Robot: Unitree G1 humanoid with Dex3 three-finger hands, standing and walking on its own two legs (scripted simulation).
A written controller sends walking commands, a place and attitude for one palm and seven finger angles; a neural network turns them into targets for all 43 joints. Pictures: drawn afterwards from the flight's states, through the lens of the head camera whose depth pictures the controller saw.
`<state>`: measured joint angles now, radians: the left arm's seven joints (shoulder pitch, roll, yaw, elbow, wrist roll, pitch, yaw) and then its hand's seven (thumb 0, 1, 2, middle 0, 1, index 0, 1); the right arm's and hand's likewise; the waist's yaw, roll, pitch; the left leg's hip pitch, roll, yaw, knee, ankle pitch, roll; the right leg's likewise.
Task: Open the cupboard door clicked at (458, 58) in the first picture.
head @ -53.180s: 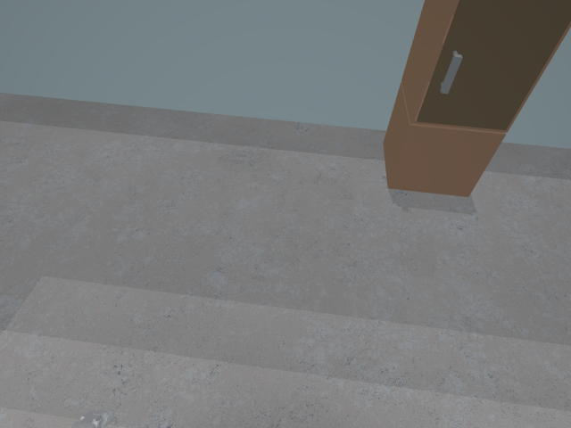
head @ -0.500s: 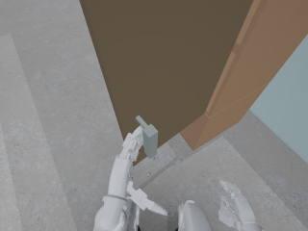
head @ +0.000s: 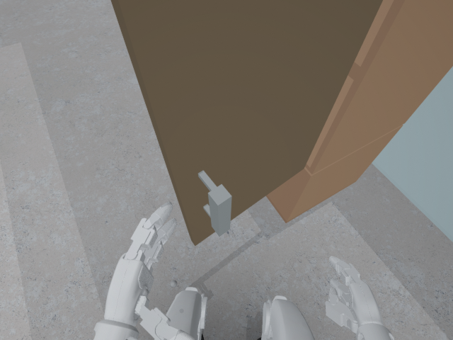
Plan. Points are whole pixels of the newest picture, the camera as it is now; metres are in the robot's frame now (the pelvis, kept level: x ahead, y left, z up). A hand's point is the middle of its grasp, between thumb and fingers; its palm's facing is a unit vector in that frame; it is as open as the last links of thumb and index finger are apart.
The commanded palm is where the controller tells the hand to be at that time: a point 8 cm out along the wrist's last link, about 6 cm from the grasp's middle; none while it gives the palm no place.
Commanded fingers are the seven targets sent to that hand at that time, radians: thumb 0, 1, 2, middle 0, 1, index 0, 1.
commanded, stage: slide the hand sideways off the handle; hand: left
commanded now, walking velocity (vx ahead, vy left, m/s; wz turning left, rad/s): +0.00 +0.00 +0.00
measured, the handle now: (213, 204) +0.34 +0.05 +0.03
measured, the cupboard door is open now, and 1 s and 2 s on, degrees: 96 96 96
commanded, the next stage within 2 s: draw the hand back to the body in 0.18 s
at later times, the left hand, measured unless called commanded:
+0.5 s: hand (132, 291) +0.19 +0.14 +0.09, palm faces -0.12 -0.99 -0.05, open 16.3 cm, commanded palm +0.16 +0.19 +0.09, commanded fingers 0.00 -0.50 0.30 -0.15 -0.30 -0.15 -0.30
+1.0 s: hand (31, 267) +0.19 +0.22 +0.17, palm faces +0.15 -0.93 -0.33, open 14.7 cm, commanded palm +0.17 +0.26 +0.21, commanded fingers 0.00 0.09 0.56 -0.17 -0.30 -0.17 -0.30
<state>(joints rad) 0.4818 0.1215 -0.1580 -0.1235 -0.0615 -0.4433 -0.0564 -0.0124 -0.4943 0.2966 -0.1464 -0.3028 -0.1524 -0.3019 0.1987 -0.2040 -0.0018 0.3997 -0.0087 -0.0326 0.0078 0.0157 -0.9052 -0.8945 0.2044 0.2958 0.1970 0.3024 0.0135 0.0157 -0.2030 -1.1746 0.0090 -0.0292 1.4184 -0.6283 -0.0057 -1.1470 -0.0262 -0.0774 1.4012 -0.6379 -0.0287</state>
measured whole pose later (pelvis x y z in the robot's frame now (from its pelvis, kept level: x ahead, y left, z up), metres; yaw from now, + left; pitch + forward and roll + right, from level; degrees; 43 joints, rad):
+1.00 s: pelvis +0.03 +0.03 +0.10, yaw +0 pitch +7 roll -2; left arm 0.71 0.31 0.07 -0.46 -0.05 0.00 0.10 -0.01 -0.22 0.42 -0.16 -0.30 -0.16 -0.30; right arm 0.31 -0.21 0.04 0.38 0.03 -0.02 -0.12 0.02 -0.90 -0.89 0.20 0.30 0.20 0.30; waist 0.02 0.06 -0.16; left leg -0.59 0.01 0.00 0.94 -0.48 0.03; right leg -0.55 -0.01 -0.06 0.88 -0.46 0.02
